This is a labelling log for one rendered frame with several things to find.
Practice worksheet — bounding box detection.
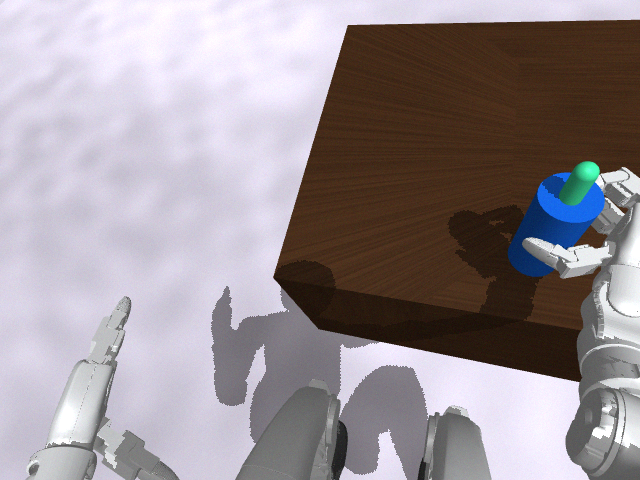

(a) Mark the left robot arm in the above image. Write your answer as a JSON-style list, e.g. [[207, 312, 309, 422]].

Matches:
[[26, 445, 97, 480]]

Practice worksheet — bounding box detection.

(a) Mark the left robot foot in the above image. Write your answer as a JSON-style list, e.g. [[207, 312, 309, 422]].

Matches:
[[331, 420, 348, 480]]

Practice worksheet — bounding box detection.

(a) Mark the left robot hand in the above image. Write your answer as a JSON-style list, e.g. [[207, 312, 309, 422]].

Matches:
[[45, 296, 179, 480]]

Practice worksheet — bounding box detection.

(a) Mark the right robot arm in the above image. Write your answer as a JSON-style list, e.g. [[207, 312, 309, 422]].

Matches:
[[565, 264, 640, 480]]

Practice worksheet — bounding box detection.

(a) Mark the right robot hand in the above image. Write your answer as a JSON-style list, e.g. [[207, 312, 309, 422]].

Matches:
[[522, 167, 640, 279]]

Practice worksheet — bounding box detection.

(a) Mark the bottle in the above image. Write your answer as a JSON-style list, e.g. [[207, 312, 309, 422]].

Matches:
[[508, 161, 605, 277]]

